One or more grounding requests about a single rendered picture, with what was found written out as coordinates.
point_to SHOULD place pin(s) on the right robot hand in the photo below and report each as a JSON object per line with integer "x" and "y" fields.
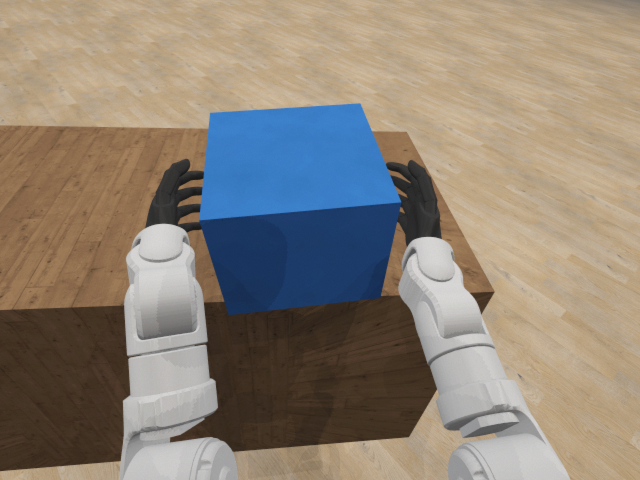
{"x": 422, "y": 216}

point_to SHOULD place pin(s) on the pedestal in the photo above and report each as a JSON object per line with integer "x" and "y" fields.
{"x": 72, "y": 201}

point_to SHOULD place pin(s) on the robot right upper arm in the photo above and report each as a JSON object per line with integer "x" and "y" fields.
{"x": 515, "y": 457}

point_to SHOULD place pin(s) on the robot left upper arm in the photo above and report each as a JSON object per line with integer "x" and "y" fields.
{"x": 197, "y": 459}

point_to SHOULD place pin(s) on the left robot forearm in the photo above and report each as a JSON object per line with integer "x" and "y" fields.
{"x": 170, "y": 387}

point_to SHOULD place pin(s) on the left robot hand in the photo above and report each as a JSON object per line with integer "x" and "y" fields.
{"x": 163, "y": 208}

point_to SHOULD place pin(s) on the right robot forearm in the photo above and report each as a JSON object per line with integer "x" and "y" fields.
{"x": 475, "y": 395}

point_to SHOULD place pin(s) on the carton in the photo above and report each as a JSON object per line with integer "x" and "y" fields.
{"x": 298, "y": 207}

